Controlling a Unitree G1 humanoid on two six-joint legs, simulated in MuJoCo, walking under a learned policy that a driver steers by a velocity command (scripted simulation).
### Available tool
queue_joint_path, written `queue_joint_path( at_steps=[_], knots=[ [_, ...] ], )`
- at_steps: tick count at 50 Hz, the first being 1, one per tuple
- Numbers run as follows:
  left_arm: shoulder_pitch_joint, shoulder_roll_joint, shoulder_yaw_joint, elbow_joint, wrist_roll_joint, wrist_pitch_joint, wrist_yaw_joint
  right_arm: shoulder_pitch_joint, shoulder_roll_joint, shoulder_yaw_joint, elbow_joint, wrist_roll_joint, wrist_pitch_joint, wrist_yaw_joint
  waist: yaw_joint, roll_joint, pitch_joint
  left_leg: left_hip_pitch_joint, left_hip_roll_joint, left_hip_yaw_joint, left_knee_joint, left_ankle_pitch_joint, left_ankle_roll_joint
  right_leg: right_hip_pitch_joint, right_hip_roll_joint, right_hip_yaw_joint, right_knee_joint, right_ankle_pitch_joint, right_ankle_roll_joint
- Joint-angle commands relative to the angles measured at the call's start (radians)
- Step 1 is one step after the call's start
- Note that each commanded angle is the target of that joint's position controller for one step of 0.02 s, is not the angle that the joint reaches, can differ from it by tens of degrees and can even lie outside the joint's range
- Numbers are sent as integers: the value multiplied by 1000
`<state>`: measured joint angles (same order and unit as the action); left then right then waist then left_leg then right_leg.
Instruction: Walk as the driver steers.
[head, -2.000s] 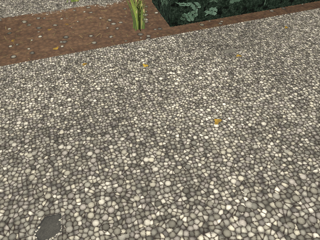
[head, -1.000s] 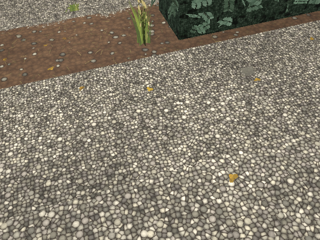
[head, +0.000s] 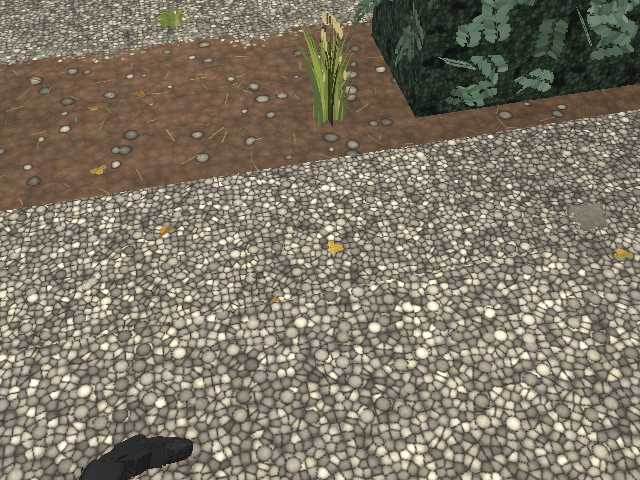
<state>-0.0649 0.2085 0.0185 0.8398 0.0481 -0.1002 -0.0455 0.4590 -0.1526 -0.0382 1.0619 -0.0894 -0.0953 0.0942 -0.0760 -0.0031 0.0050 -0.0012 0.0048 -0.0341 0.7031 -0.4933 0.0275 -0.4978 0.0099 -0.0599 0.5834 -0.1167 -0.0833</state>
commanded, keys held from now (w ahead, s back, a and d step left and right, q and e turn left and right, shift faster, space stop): w+q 1.00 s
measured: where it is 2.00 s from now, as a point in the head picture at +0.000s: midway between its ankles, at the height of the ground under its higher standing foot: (160, 325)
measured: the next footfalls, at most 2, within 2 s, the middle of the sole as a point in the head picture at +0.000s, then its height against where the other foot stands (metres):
left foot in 0.72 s outside the picture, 0.18 m lower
right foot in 1.08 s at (233, 378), level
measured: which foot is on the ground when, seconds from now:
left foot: up 0.00-0.70, down 0.72-1.00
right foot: down 0.00-0.74, up 0.76-1.00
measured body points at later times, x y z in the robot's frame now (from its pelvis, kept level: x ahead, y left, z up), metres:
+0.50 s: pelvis +0.24 +0.02 -0.01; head +0.25 +0.03 +0.44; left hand +0.04 +0.12 -0.16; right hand +0.44 -0.11 -0.14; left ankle +0.38 +0.24 -0.70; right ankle +0.12 -0.09 -0.72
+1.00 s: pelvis +0.56 +0.20 -0.17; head +0.58 +0.21 +0.28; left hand +0.62 +0.50 -0.26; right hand +0.64 -0.04 -0.31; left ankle +0.46 +0.26 -0.90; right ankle +0.77 +0.14 -0.87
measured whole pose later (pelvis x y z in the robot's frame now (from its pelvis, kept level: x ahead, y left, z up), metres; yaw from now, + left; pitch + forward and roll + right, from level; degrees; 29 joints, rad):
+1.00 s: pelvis +0.56 +0.20 -0.17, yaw +34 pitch +1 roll +3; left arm 0.04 0.25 -0.01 0.82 0.04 -0.11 -0.01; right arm 0.46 -0.20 -0.04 1.03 -0.06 -0.09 0.10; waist -0.07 -0.06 0.00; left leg -0.16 -0.09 -0.03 0.49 -0.35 0.06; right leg -0.60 -0.12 0.06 0.74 -0.17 -0.01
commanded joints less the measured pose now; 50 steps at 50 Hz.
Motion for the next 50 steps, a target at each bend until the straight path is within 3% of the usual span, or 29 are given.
queue_joint_path(
  at_steps=[1,2,3,5,8,11,12,14,16,20,21,22,24,27,29,31,34,36,37,38,39,40,41,42,43,44,45,47,50],
  knots=[
    [556,151,57,156,23,-14,23,-52,-83,-20,-66,34,-19,7,230,-81,-77,-817,-2,-85,594,-7,88,781,-347,588,-336,-393,-202],
    [402,101,47,126,3,-20,35,-98,-108,-28,-66,38,-26,-30,179,-45,29,-747,59,-71,576,74,91,547,-332,471,-360,-257,-186],
    [359,37,26,129,-7,-20,47,-61,-58,-13,-67,19,-28,-53,122,-41,-36,-616,109,-94,515,138,104,458,-325,381,-373,-77,-183],
    [301,-34,10,130,2,-25,56,-85,39,13,-84,7,-18,-64,76,0,-14,-510,159,-103,456,192,84,317,-304,259,-423,75,-155],
    [335,-9,24,153,18,-49,51,-132,-3,6,-116,27,-12,-39,85,9,25,-561,159,-78,329,253,45,309,-269,96,-474,158,-153],
    [439,8,24,200,52,-54,28,-201,-10,8,-161,21,6,-10,95,-1,37,-584,161,-55,273,437,32,303,-259,-14,-456,275,-157],
    [442,20,25,203,73,-47,26,-129,6,19,-140,15,8,11,72,-4,40,-533,152,-58,370,541,39,247,-247,-44,-411,290,-152],
    [465,1,15,208,84,-46,31,-108,-36,9,-144,14,13,22,82,-2,57,-612,148,-75,399,577,44,289,-257,-61,-361,203,-164],
    [581,-51,-11,266,72,-58,59,-262,-56,7,-215,-4,14,2,125,25,116,-852,176,-175,208,693,49,515,-290,-6,-309,143,-155],
    [824,-39,-25,345,73,-58,66,-414,-17,20,-263,21,32,-15,210,-24,148,-1026,172,-123,42,785,24,757,-336,14,-251,240,-161],
    [781,-59,-37,328,55,-60,65,-429,-17,23,-252,21,24,-10,205,14,155,-891,182,-101,-106,934,36,635,-258,-86,-230,151,-126],
    [761,-57,-43,313,56,-58,56,-432,0,29,-262,14,26,-3,194,-11,155,-707,157,-25,-104,1016,47,474,-227,-129,-233,121,-122],
    [682,-51,-50,266,61,-50,51,-375,-33,20,-253,2,41,0,158,-40,161,-531,139,6,-40,972,55,314,-220,-150,-202,-1,-105],
    [803,-36,-48,312,22,-38,86,-470,-46,22,-276,-13,60,-6,209,33,239,-749,176,-7,-231,809,29,566,-295,-97,-96,-4,-86],
    [872,-22,-37,333,19,-9,113,-521,-9,43,-272,-17,62,-4,265,29,254,-791,191,14,-346,800,5,668,-316,-77,-69,-26,-81],
    [850,-21,-31,327,23,17,114,-553,-4,55,-255,-20,51,-6,268,23,240,-670,180,41,-370,790,12,605,-305,-91,-63,-24,-67],
    [835,24,-19,330,38,35,93,-442,-99,23,-158,-18,36,-30,220,84,160,-492,137,93,-431,815,21,626,-274,-153,148,101,-20],
    [783,63,-26,323,88,45,38,-43,-244,-44,-27,7,6,-50,35,113,33,172,86,131,-375,1046,83,268,-199,-190,491,19,76],
    [935,-69,-57,324,97,35,-20,242,-378,-83,34,9,14,-41,37,240,-298,831,183,-1,65,1491,260,-82,-98,-188,849,-479,159],
    [827,46,-41,253,55,26,-60,397,-393,-100,109,20,35,-26,-86,221,-542,1032,341,-246,92,1586,422,-195,-44,-80,1245,-750,197],
    [538,108,-12,157,4,0,-62,410,-321,-87,107,17,34,-40,-178,124,-404,943,348,-370,-70,1248,421,-463,-14,-8,1364,-753,193],
    [362,97,-13,83,-8,-37,-41,324,-274,-75,80,28,27,-57,-181,86,-236,708,332,-348,-156,1002,396,-571,-66,47,1352,-756,167],
    [308,96,-13,60,12,-48,-21,171,-151,-36,29,25,32,-58,-105,-33,-123,425,312,-312,-221,837,336,-499,-149,128,1115,-650,121],
    [306,106,-1,36,12,-58,4,57,-154,-29,-30,0,30,-45,-14,5,-25,136,321,-331,-266,900,374,-384,-162,123,1073,-622,112],
    [313,40,-17,17,24,-52,34,-38,-90,-1,-57,21,0,-46,81,-52,32,-102,311,-296,-315,927,348,-281,-192,168,746,-421,79],
    [384,-21,-27,53,19,-36,45,-142,-99,4,-110,45,-16,-42,131,-40,71,-376,286,-230,-433,866,352,-74,-198,154,513,-285,73],
    [411,-38,-34,47,14,-20,48,-189,-156,-8,-129,55,-28,-28,172,48,91,-489,239,-233,-469,722,342,34,-173,134,409,-272,80],
    [438,0,-40,37,1,2,39,-231,-204,-22,-162,49,-34,-3,195,88,79,-614,186,-228,-483,571,312,185,-139,88,232,-146,77],
    [307,54,-40,2,-12,-2,24,-199,-226,-43,-170,25,-25,26,150,47,74,-591,152,-252,-402,433,253,272,-73,53,80,169,61]
  ],
)
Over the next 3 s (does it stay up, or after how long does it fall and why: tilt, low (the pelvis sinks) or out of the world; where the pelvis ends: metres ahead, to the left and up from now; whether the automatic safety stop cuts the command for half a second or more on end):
stays up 1.44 0.51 -0.34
